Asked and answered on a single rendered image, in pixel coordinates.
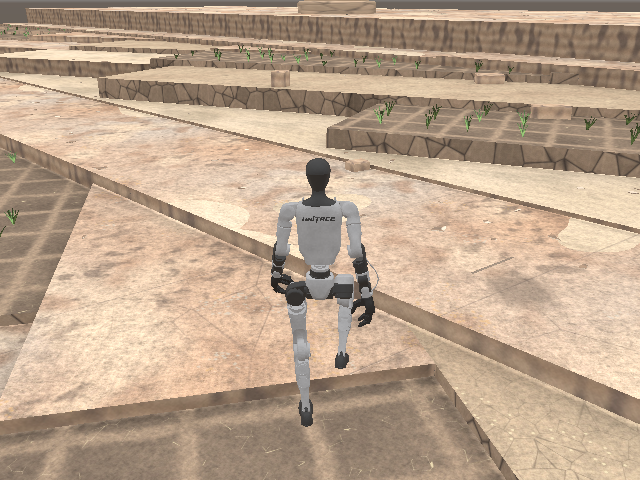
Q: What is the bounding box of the left robot upper arm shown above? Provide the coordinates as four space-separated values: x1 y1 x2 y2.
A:
275 202 298 256

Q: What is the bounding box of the left robot hand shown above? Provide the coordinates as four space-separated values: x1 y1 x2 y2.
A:
271 274 294 294

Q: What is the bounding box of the right robot upper arm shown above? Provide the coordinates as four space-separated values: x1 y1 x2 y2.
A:
339 201 363 258

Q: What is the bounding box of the robot torso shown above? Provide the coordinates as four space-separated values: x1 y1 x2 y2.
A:
296 197 343 300

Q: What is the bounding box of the right robot hand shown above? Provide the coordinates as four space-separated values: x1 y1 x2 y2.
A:
351 296 375 327

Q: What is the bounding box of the humanoid robot head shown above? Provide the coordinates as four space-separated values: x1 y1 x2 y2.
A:
302 158 336 207

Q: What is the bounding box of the robot left forearm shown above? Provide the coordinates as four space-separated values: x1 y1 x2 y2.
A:
271 241 286 278

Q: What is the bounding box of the robot right forearm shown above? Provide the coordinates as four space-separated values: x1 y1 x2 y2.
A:
352 243 373 298

